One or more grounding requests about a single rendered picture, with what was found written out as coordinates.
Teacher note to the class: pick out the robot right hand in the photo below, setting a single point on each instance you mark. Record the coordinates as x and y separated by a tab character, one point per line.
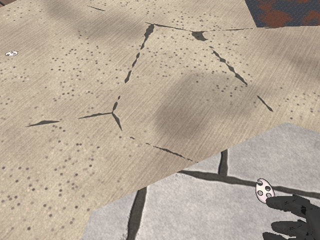
301	207

